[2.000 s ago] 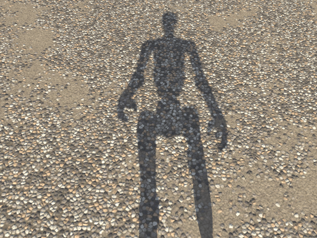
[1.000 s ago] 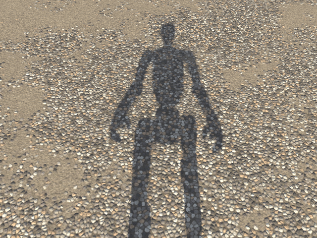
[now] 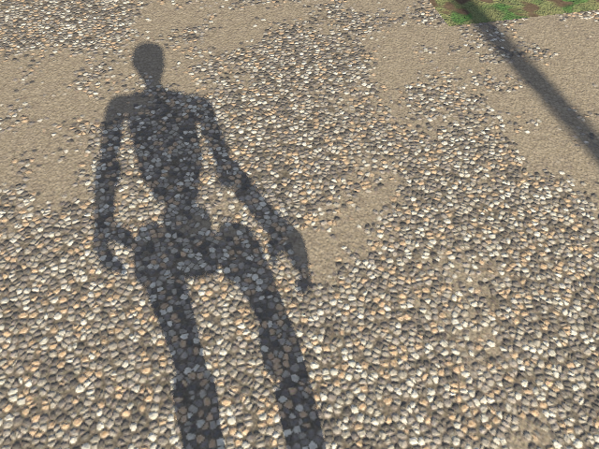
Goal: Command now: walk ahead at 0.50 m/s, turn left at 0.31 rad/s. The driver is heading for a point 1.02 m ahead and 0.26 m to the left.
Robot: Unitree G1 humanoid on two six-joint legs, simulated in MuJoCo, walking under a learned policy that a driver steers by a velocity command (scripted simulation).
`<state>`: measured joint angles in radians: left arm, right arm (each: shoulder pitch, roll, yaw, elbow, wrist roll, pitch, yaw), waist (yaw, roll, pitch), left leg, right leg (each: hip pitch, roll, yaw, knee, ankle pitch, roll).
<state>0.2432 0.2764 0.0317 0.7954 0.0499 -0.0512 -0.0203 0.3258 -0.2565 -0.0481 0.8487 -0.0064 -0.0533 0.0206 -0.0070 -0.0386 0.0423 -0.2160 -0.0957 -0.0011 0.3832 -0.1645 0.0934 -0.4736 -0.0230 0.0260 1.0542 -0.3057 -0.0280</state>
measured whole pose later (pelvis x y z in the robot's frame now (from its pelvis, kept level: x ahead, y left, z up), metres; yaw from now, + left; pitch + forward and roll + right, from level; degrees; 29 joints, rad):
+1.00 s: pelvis +0.48 +0.12 +0.00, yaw +34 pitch +0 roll +0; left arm 0.24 0.26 0.03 0.77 0.04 -0.04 -0.01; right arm 0.25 -0.28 -0.06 0.78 -0.01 -0.02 0.01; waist 0.02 -0.02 0.07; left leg -0.26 -0.13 0.02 0.43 -0.18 0.13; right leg -0.50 -0.11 0.00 1.15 -0.33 0.02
